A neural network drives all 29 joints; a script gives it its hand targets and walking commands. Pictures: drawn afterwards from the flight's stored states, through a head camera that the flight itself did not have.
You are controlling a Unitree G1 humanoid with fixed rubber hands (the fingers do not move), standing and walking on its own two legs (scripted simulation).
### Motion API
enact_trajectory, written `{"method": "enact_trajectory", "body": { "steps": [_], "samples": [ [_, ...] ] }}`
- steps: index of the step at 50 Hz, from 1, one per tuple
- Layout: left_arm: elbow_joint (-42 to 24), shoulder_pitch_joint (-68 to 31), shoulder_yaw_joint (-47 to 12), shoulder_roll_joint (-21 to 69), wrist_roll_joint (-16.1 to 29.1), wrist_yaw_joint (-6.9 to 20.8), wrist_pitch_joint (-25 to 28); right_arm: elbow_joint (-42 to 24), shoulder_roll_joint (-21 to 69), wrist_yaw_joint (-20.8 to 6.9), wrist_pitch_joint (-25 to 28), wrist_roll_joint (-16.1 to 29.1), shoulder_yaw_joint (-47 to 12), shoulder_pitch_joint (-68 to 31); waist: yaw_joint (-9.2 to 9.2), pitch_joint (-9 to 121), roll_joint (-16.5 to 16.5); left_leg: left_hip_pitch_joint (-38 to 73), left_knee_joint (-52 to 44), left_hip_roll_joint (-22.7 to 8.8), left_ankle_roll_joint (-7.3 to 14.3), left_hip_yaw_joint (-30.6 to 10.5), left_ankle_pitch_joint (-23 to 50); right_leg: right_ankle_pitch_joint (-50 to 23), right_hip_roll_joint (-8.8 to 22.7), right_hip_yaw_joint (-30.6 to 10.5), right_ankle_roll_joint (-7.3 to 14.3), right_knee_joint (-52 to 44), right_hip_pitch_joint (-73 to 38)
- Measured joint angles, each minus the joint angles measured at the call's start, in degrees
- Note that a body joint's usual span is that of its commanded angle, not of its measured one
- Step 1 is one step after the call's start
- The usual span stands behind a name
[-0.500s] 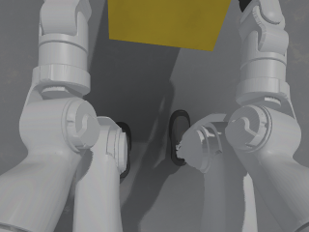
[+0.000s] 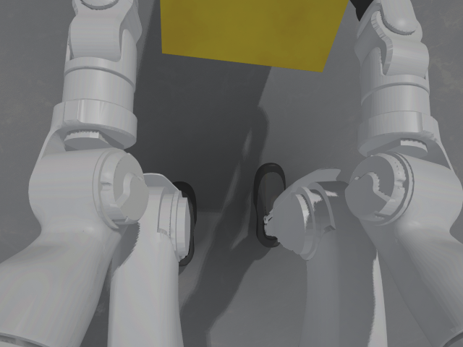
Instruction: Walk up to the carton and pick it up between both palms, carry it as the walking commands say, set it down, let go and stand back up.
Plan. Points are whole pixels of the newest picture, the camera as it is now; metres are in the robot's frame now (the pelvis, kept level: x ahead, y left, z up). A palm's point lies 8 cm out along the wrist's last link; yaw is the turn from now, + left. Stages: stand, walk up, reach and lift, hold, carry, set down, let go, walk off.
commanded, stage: set down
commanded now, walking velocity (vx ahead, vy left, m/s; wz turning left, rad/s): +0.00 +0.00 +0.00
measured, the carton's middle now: out of the picture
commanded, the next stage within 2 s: let go in 1.72 s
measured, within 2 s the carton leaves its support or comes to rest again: rests again in 0.30 s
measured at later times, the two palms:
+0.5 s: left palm (101, 8) +0.52 +0.17 -0.22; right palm (401, 23) +0.51 -0.23 -0.20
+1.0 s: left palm out of the picture +0.55 +0.17 -0.08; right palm out of the picture +0.51 -0.21 -0.09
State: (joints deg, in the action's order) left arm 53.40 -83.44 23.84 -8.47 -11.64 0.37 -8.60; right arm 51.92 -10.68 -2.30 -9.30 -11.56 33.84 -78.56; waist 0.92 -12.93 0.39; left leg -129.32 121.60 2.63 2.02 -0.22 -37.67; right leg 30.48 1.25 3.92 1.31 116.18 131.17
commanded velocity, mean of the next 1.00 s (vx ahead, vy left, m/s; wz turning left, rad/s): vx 0.00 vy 0.00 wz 0.00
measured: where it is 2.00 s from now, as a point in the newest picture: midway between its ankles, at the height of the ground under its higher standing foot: (225, 227)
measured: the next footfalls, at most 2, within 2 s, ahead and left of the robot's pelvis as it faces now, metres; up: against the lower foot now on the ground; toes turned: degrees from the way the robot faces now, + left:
none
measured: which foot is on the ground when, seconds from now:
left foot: down 0.00-1.00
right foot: down 0.00-1.00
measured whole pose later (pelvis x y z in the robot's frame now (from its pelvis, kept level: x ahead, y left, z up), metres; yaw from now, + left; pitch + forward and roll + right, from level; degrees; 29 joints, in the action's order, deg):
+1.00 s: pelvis -0.02 +0.01 +0.05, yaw +1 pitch +29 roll -4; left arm 46.2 -83.9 1.6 -22.0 8.9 -6.6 -14.0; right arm 48.3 -21.5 6.7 -10.3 10.6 18.4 -74.9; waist 1.3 -29.8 0.4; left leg -106.9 115.5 2.9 2.3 -1.1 -36.9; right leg 29.9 0.5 3.9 0.5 109.5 108.0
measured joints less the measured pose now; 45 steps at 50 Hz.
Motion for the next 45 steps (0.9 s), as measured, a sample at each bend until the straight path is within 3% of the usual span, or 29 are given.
{"method": "enact_trajectory", "body": {
  "steps": [5, 12, 24, 27, 31, 37, 45],
  "samples": [
    [2.21, 1.75, -6.25, -1.88, 0.03, -2.57, 1.26, 5.40, -3.57, 2.91, 1.93, 3.34, -8.18, -1.12, 0.00, -2.46, 0.00, 0.05, 0.53, 0.01, 0.00, 0.00, 0.00, 0.00, 0.00, 0.00, -0.21, 0.42, -0.13],
    [2.45, 2.08, -15.74, -6.67, 7.06, -6.01, 3.58, 6.87, -8.22, 7.56, 6.10, 13.40, -14.42, -3.46, 0.00, -7.57, 0.00, 0.57, 3.53, 0.14, 0.01, 0.00, -0.01, -0.10, -0.02, 0.00, -0.42, 3.22, -0.75],
    [2.46, 1.02, -22.15, -13.44, 17.45, -6.87, 2.16, 9.23, -14.57, 8.32, 5.69, 22.41, -19.07, -2.83, 0.32, -17.41, 0.00, 6.35, 6.65, 0.16, 0.01, 0.08, 0.34, -0.59, -0.02, 0.00, -0.56, 6.19, -6.55],
    [-1.02, 1.15, -23.30, -13.45, 19.89, -7.09, -0.15, 5.91, -14.46, 8.50, 3.66, 25.59, -21.72, -0.72, 0.33, -17.30, 0.01, 7.83, 6.70, 0.16, 0.01, 0.08, 0.35, -0.63, -0.04, 0.00, -0.51, 6.28, -7.99],
    [-3.39, 0.15, -23.69, -13.46, 20.57, -7.51, -2.42, 3.31, -13.25, 8.88, 1.15, 26.09, -22.76, 0.15, 0.34, -17.05, 0.01, 11.57, 6.51, 0.16, 0.07, 0.08, 0.26, -0.58, -0.06, 0.00, -0.40, 6.11, -11.70],
    [5.81, -0.65, -23.67, -13.47, 20.58, -6.54, -4.79, 3.59, -11.39, 9.10, -0.72, 25.28, -21.45, 0.54, 0.35, -10.52, 0.00, 12.33, 4.04, 0.18, 0.12, -0.10, 0.43, -0.59, -0.21, 0.00, -0.38, 3.62, -12.60],
    [4.85, -0.52, -23.61, -13.46, 20.57, -6.25, -4.88, 3.98, -10.76, 9.09, -0.73, 22.14, -16.97, 2.03, 0.35, -6.02, 0.00, 13.14, -2.19, 0.27, 0.12, -0.60, 0.67, -0.58, -0.52, 0.00, -0.62, -2.74, -13.80]
  ]
}}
